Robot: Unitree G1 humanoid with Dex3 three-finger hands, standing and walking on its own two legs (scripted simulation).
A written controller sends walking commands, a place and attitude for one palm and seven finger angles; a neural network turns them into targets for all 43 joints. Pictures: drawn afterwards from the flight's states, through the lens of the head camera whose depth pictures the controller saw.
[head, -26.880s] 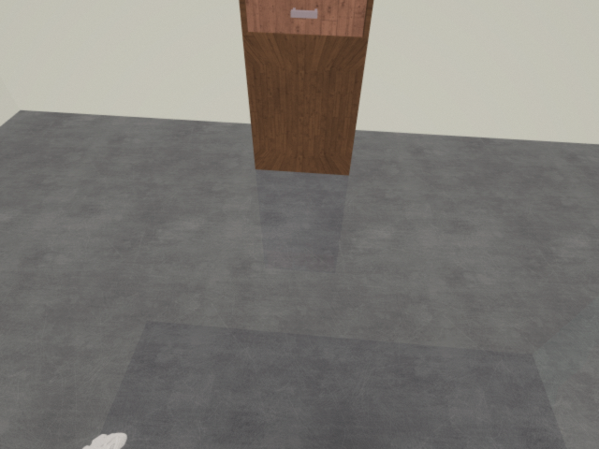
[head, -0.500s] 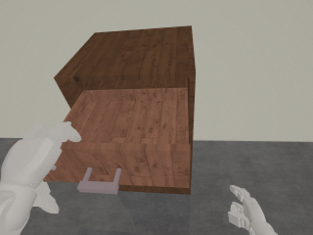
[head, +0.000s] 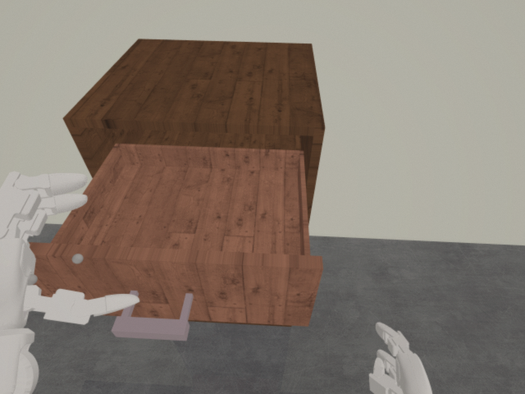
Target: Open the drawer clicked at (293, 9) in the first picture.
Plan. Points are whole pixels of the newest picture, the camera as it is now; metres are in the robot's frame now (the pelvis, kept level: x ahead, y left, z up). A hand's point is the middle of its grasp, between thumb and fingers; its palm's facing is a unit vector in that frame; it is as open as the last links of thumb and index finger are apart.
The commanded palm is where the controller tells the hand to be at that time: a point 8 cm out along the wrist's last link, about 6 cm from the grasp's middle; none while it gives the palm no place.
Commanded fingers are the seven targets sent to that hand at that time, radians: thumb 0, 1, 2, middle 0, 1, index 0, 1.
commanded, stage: draw the hand back to the body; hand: left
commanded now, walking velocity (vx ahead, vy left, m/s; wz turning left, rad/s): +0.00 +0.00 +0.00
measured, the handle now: (156, 313) +0.21 +0.19 +0.03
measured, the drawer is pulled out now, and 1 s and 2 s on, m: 0.30 0.30 0.30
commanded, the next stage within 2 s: step back with the hand held close in 0.72 s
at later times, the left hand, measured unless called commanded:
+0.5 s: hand (62, 252) +0.20 +0.24 +0.20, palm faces +0.44 -0.79 -0.42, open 8.8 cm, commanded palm +0.14 +0.28 +0.22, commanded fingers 0.00 0.90 0.90 -0.20 -0.30 -0.20 -0.30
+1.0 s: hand (66, 255) +0.19 +0.24 +0.20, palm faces +0.41 -0.78 -0.47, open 7.5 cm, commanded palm +0.12 +0.27 +0.22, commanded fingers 0.00 0.90 0.90 -0.20 -0.30 -0.20 -0.30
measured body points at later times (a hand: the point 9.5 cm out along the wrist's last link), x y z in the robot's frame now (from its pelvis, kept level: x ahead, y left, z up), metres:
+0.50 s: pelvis +0.01 +0.00 +0.00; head +0.00 -0.02 +0.45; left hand +0.17 +0.28 +0.22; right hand +0.22 -0.20 -0.08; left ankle -0.01 +0.12 -0.74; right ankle -0.03 -0.11 -0.74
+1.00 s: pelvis -0.01 -0.01 +0.00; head +0.00 -0.03 +0.45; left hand +0.16 +0.27 +0.23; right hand +0.18 -0.24 -0.09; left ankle -0.01 +0.12 -0.74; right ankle -0.03 -0.11 -0.74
